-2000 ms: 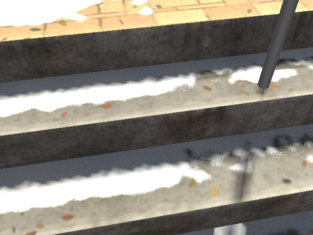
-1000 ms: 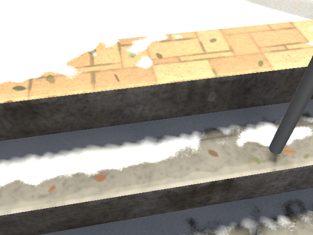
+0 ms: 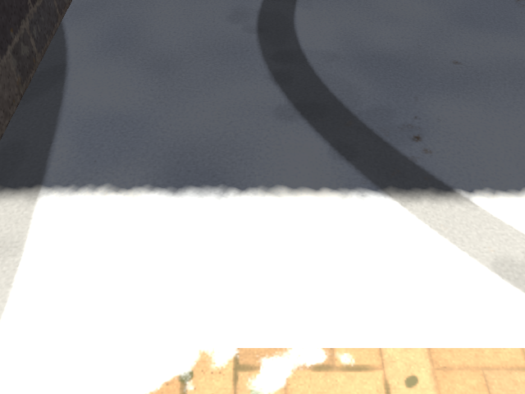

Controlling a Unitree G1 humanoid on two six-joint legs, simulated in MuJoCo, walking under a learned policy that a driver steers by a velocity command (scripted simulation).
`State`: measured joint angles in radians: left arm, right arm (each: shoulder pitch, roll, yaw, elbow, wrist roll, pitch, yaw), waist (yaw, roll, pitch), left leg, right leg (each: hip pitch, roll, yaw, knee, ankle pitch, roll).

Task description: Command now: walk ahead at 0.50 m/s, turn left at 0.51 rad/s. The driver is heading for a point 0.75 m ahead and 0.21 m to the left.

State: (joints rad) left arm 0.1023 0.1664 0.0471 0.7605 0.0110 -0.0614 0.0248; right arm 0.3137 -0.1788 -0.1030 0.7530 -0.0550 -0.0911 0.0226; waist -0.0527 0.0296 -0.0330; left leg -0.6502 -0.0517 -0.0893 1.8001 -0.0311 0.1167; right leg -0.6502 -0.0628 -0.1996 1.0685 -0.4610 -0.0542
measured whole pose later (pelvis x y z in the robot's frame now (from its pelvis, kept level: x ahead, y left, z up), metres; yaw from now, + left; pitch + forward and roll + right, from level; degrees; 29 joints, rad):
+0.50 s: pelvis +0.29 +0.08 +0.15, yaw +16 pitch +2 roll +2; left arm 0.30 0.20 0.08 0.75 0.02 -0.12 -0.03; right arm 0.13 -0.22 -0.07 0.67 -0.02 0.03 0.01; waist 0.03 0.03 0.03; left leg -0.78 -0.13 0.15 1.15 -0.42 0.16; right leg -0.46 -0.09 0.04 1.64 -0.09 -0.01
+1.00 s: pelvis +0.62 +0.14 +0.23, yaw +29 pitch +4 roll +0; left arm 0.00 0.23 0.02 0.62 0.05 -0.09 -0.02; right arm 0.51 -0.23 -0.09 0.84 -0.01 -0.10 -0.03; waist -0.12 -0.03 -0.02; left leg 0.03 -0.11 -0.23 0.48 -0.48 0.08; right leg -0.51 0.01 -0.03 0.48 0.00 -0.07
